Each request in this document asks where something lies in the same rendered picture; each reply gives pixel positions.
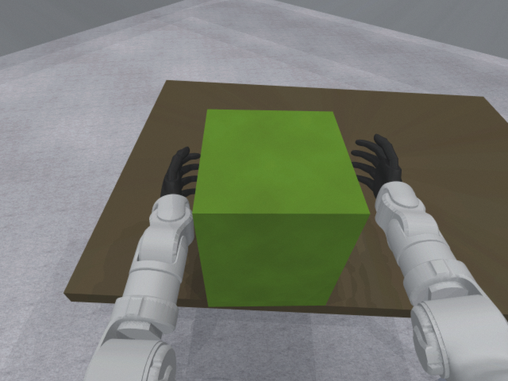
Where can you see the robot right hand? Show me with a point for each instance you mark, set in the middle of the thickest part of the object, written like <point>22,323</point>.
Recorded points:
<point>386,164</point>

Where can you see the robot left forearm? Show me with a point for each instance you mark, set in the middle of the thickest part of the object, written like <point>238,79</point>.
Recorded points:
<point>147,308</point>

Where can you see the table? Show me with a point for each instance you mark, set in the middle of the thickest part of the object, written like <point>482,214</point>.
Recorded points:
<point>452,149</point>

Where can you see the carton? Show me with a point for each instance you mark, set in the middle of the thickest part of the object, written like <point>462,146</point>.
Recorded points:
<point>277,208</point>

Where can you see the right robot upper arm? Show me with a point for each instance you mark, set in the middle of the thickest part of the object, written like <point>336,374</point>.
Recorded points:
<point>461,339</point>

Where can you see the robot left hand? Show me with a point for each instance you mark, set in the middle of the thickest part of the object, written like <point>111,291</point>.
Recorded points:
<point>173,182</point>

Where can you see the robot right forearm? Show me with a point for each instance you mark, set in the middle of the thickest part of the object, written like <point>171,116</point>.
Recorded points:
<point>428,265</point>

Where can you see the left robot upper arm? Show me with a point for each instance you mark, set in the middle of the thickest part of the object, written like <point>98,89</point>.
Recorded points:
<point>133,360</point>

